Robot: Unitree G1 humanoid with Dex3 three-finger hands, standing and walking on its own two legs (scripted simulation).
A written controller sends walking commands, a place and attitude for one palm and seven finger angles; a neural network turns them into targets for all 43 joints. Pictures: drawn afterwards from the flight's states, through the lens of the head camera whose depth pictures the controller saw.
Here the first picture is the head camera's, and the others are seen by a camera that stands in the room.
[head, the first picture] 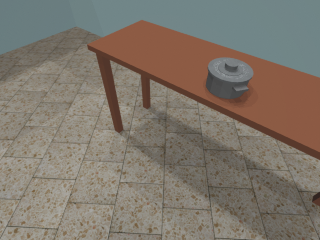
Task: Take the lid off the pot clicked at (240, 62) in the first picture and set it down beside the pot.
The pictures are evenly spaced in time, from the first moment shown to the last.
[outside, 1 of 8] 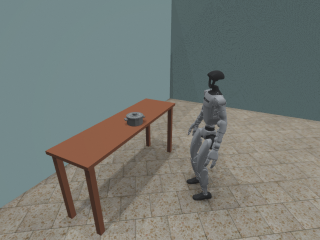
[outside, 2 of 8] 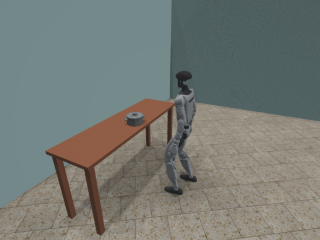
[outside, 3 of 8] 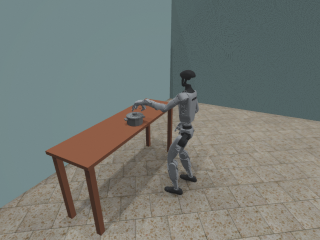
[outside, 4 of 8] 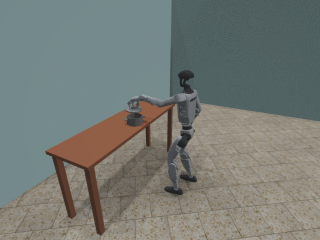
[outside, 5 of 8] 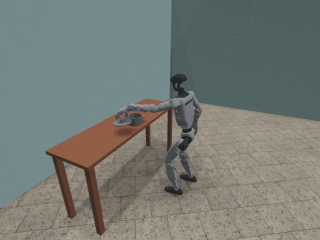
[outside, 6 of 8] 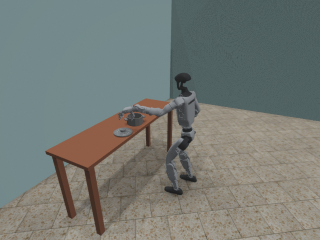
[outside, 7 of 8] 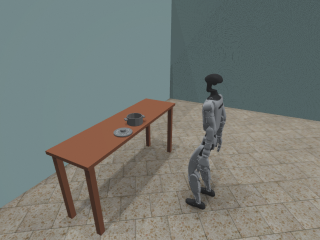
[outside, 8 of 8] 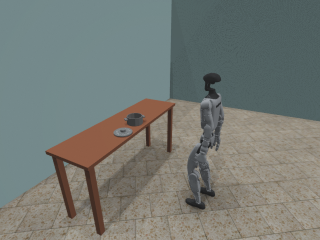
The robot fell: no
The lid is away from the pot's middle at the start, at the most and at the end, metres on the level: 0.00 0.24 0.24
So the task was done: yes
